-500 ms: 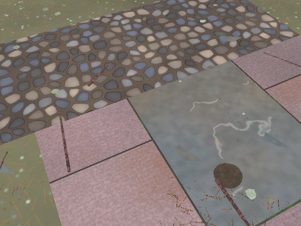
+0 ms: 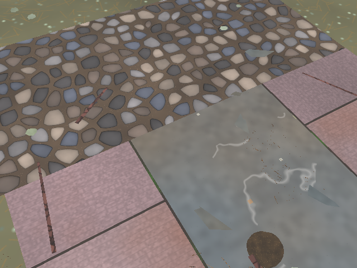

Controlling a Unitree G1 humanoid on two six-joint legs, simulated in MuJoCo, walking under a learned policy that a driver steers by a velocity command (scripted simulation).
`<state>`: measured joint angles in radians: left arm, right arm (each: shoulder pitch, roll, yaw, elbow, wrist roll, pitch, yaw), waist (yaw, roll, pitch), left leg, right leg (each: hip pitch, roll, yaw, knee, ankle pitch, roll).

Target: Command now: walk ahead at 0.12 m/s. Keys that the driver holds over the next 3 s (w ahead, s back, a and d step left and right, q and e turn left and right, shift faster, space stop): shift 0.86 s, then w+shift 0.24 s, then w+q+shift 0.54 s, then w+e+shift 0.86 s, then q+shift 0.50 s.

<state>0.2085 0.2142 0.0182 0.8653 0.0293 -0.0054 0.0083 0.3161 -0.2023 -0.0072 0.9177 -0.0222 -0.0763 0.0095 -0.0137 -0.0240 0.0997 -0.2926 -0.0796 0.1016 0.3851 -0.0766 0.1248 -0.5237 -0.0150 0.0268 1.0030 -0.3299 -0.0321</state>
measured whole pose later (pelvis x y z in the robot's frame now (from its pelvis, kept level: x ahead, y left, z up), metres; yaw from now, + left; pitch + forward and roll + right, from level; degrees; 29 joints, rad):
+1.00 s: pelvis +0.07 -0.02 +0.01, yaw +1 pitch +0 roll +0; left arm 0.36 0.13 0.00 1.12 0.03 0.00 0.01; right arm 0.36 -0.15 -0.03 1.13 -0.01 -0.01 -0.02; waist -0.02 0.01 -0.02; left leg -0.21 -0.06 0.04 0.43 -0.32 0.12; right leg -0.24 0.02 -0.04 0.62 -0.43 -0.07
